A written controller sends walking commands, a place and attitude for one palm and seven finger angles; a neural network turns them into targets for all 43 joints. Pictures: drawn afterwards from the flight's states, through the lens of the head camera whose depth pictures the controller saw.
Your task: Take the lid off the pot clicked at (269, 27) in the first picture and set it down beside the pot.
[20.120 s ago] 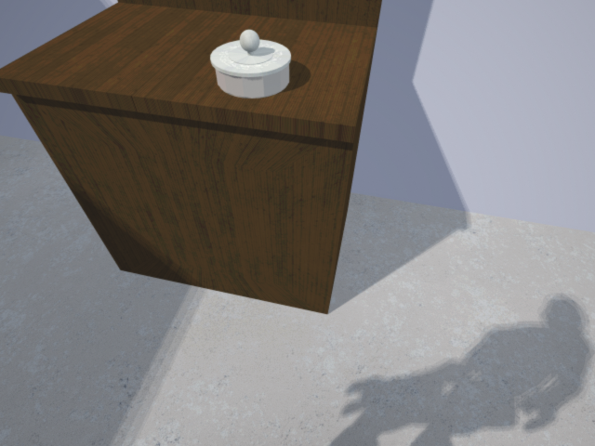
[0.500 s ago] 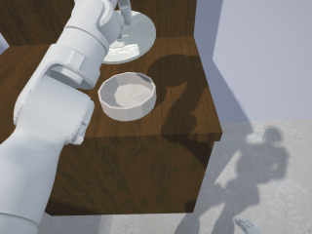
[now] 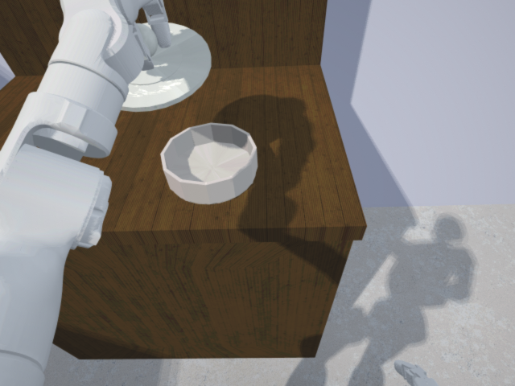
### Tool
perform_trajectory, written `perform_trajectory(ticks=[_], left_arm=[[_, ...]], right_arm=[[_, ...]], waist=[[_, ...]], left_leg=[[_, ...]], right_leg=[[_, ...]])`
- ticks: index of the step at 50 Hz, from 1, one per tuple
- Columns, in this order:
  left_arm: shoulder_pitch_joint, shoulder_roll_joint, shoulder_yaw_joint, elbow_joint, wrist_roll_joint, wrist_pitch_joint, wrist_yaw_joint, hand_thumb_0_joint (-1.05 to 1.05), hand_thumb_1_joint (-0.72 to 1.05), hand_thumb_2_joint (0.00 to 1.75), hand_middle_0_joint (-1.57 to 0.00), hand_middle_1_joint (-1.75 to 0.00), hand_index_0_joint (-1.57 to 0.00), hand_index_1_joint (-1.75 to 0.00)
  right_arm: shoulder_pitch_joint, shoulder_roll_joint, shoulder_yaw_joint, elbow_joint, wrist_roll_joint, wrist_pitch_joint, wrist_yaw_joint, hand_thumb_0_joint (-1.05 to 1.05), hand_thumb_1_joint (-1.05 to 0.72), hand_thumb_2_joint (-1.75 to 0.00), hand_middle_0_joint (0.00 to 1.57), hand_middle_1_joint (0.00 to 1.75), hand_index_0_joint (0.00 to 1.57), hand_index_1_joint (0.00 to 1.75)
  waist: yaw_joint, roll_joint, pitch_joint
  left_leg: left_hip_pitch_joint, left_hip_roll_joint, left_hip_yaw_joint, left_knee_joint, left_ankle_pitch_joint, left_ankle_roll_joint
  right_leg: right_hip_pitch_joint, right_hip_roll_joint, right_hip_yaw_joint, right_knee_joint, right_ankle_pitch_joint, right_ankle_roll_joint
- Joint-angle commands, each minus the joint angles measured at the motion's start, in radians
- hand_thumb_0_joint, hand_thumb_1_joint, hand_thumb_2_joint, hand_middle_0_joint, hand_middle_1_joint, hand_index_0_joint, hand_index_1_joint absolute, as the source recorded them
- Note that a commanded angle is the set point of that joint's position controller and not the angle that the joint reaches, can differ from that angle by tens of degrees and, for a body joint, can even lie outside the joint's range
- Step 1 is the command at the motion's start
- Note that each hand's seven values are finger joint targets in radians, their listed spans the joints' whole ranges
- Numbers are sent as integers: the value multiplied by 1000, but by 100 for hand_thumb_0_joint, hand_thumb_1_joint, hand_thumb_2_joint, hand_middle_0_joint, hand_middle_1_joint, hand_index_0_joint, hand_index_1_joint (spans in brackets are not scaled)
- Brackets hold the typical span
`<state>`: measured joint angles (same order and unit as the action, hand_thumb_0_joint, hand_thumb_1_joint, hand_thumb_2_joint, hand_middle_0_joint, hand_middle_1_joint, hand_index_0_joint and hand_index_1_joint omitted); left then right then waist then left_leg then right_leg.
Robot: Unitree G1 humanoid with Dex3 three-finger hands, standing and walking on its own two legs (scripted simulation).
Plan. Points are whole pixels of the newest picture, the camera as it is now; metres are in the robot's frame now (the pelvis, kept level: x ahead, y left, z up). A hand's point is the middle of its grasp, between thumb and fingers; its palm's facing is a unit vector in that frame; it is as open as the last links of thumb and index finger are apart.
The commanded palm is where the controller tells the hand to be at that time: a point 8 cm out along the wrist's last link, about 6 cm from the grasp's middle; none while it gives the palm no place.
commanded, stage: move the lid sideways beside the pot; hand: left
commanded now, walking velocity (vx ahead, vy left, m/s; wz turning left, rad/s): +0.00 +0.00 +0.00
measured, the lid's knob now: (140, 41) +0.49 +0.15 +0.31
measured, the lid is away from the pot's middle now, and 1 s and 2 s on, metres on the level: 0.07 0.19 0.22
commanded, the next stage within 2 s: lower the lid onto the table in 1.56 s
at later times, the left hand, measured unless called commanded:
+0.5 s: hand (76, 46) +0.45 +0.22 +0.33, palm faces -0.11 -0.08 -0.99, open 6.8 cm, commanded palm +0.43 +0.21 +0.39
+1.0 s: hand (38, 55) +0.45 +0.27 +0.32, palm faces -0.13 -0.10 -0.99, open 6.8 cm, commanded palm +0.43 +0.27 +0.39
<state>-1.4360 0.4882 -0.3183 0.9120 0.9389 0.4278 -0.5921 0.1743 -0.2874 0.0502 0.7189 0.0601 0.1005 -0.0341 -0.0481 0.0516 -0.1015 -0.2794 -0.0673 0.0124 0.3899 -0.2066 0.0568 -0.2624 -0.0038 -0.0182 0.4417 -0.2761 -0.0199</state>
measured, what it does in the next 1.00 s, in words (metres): stands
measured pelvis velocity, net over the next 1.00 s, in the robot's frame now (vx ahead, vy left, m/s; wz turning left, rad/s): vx -0.01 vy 0.02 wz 0.01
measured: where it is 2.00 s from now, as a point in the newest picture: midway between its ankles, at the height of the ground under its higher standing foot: outside the picture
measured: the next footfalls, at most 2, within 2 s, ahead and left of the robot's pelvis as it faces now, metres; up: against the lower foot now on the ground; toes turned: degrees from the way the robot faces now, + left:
none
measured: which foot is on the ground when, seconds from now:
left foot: down 0.00-1.00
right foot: down 0.00-1.00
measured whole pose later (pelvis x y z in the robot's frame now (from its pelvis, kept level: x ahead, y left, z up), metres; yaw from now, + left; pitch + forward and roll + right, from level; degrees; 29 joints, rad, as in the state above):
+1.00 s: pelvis -0.01 +0.02 +0.00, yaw +1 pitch +7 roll +0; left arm -1.44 0.72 -0.24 1.01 0.99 0.31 -0.60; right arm 0.20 -0.29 0.06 0.71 0.08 0.14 -0.04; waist -0.07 0.05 -0.07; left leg -0.34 -0.07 0.00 0.42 -0.19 0.07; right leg -0.30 -0.01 -0.03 0.43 -0.25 0.00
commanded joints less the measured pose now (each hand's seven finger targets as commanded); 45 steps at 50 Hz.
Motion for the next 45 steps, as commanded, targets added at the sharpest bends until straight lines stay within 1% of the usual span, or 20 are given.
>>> perform_trajectory(ticks=[1, 5, 11, 14, 16, 19, 20, 22, 24, 28, 30, 31, 32, 35, 36, 39, 40, 43, 44, 45], left_arm=[[-603, 274, 99, -141, 54, 1, 51, 0, 81, 74, -93, -106, -94, -106], [-654, 262, 71, -252, 50, -18, 50, 0, 81, 74, -93, -106, -94, -106], [-643, 252, 43, -115, 53, -25, 49, 0, 81, 74, -93, -106, -94, -106], [-688, 289, 60, -238, 30, -62, 61, 0, 81, 74, -93, -106, -94, -106], [-716, 332, 101, -256, 58, -76, 66, 0, 81, 74, -93, -106, -94, -106], [-628, 282, 63, -199, 38, -73, 58, 0, 81, 74, -93, -106, -94, -106], [-635, 362, 131, -185, 61, -73, 60, 0, 81, 74, -93, -106, -94, -106], [-599, 336, 106, -110, 62, -68, 51, 0, 81, 74, -93, -106, -94, -106], [-570, 324, 86, -108, 44, -72, 50, 0, 81, 74, -93, -106, -94, -106], [-632, 398, 132, -163, 75, -87, 54, 0, 81, 74, -93, -106, -94, -106], [-621, 422, 153, -152, 77, -93, 57, 0, 81, 74, -93, -106, -94, -106], [-621, 383, 112, -122, 78, -92, 52, 0, 81, 74, -93, -106, -94, -106], [-628, 423, 144, -142, 74, -96, 54, 0, 81, 74, -93, -106, -94, -106], [-655, 417, 137, -213, 72, -109, 60, 0, 81, 74, -93, -106, -94, -106], [-655, 363, 95, -183, 70, -107, 55, 0, 81, 74, -93, -106, -94, -106], [-581, 410, 128, -138, 62, -105, 56, 0, 81, 74, -93, -106, -94, -106], [-626, 468, 169, -156, 84, -110, 59, 0, 81, 74, -93, -106, -94, -106], [-622, 430, 130, -117, 82, -112, 53, 0, 81, 74, -93, -106, -94, -106], [-593, 391, 95, -134, 60, -114, 53, 0, 81, 74, -93, -106, -94, -106], [-623, 446, 144, -140, 81, -116, 57, 0, 81, 74, -93, -106, -94, -106]], right_arm=[[-93, -117, -26, -135, 0, -22, -7, 0, -90, -90, 20, 30, 20, 30], [-110, -110, -25, -149, 5, -15, -2, 0, -90, -90, 20, 30, 20, 30], [-100, -114, -18, -131, 13, -3, -13, 0, -90, -90, 20, 30, 20, 30], [-102, -121, -23, -140, 8, -19, -16, 0, -90, -90, 20, 30, 20, 30], [-88, -112, -23, -140, 5, -30, -14, 0, -90, -90, 20, 30, 20, 30], [-65, -122, -30, -129, 10, -25, -11, 0, -90, -90, 20, 30, 20, 30], [-62, -121, -27, -126, 10, -21, -10, 0, -90, -90, 20, 30, 20, 30], [-65, -122, -24, -125, 13, -9, -12, 0, -90, -90, 20, 30, 20, 30], [-65, -137, -29, -126, 15, -3, -13, 0, -90, -90, 20, 30, 20, 30], [-62, -131, -28, -137, 12, -1, -10, 0, -90, -90, 20, 30, 20, 30], [-48, -133, -29, -133, 11, -1, -11, 0, -90, -90, 20, 30, 20, 30], [-52, -131, -29, -133, 15, 2, -13, 0, -90, -90, 20, 30, 20, 30], [-38, -133, -31, -131, 16, 3, -13, 0, -90, -90, 20, 30, 20, 30], [-41, -133, -34, -140, 16, -8, -10, 0, -90, -90, 20, 30, 20, 30], [-40, -130, -35, -139, 18, -9, -10, 0, -90, -90, 20, 30, 20, 30], [-22, -150, -40, -127, 16, -3, -13, 0, -90, -90, 20, 30, 20, 30], [-17, -144, -36, -128, 16, -4, -11, 0, -90, -90, 20, 30, 20, 30], [-21, -140, -34, -128, 21, 4, -15, 0, -90, -90, 20, 30, 20, 30], [-23, -149, -39, -130, 23, 4, -13, 0, -90, -90, 20, 30, 20, 30], [-14, -144, -37, -126, 20, 3, -12, 0, -90, -90, 20, 30, 20, 30]], waist=[[3, -108, -358], [-2, -57, -428], [-31, -76, -305], [-23, 7, -409], [-15, 28, -488], [-25, 13, -410], [-13, -26, -418], [-19, -74, -343], [-19, -51, -320], [-7, -37, -404], [-7, -48, -403], [-17, -43, -367], [-11, -51, -376], [-9, 22, -440], [-21, 35, -393], [-19, 27, -357], [-14, 4, -395], [-22, -16, -359], [-27, 20, -351], [-20, 2, -381]], left_leg=[[210, 4, -27, 49, 439, 19], [255, 9, -35, 60, 490, 12], [198, 6, -39, 29, 291, 10], [268, 9, -53, 45, 380, 1], [313, 10, -66, 64, 465, -1], [296, 13, -73, 60, 472, -9], [268, 15, -67, 55, 446, -5], [216, 13, -57, 37, 367, 2], [212, 18, -63, 32, 376, -4], [237, 17, -59, 40, 397, 2], [230, 18, -62, 45, 410, 1], [224, 18, -57, 40, 378, 4], [222, 19, -63, 35, 374, 4], [290, 23, -77, 52, 460, -8], [297, 24, -79, 54, 459, -9], [273, 26, -80, 51, 447, -13], [261, 24, -76, 46, 427, -10], [243, 24, -69, 40, 382, -2], [264, 27, -77, 46, 431, -12], [265, 26, -76, 46, 417, -9]], right_leg=[[74, 8, 21, -12, 420, -26], [78, 5, 25, -4, 427, -26], [1, 12, 3, -33, 292, -30], [31, 8, 9, -22, 322, -37], [33, 18, 11, -10, 338, -35], [-1, 19, -2, -27, 315, -37], [17, 21, 2, -23, 314, -32], [9, 20, -6, -30, 287, -32], [3, 13, -8, -32, 285, -37], [31, 18, 1, -23, 289, -32], [34, 20, -1, -24, 292, -31], [7, 20, -4, -30, 271, -32], [19, 22, -5, -31, 266, -32], [0, 25, -2, -25, 268, -33], [-45, 28, -11, -33, 247, -35], [-38, 27, -13, -42, 245, -39], [-15, 29, -8, -36, 248, -35], [-27, 26, -12, -41, 234, -35], [-40, 23, -15, -45, 243, -38], [-30, 28, -11, -42, 236, -33]])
